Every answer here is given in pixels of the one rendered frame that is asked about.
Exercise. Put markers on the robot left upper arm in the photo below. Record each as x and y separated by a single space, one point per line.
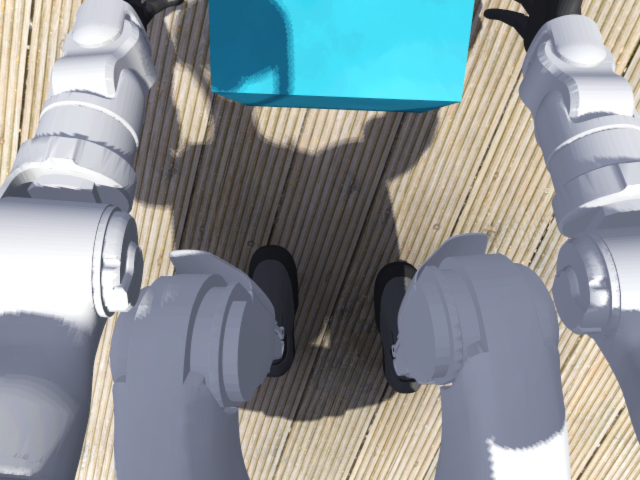
65 267

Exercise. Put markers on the robot right hand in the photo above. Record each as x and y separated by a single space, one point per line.
539 11

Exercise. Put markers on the robot right upper arm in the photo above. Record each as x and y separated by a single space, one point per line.
596 291

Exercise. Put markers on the robot right forearm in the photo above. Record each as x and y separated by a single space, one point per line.
586 125

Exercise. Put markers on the left robot foot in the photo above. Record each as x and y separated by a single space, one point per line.
273 269

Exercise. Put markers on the robot left hand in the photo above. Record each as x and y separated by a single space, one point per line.
149 8

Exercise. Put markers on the robot left forearm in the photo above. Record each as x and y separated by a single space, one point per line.
90 125

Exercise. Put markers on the carton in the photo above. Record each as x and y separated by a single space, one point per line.
369 55

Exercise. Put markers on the robot right shin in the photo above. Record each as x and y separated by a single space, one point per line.
405 362

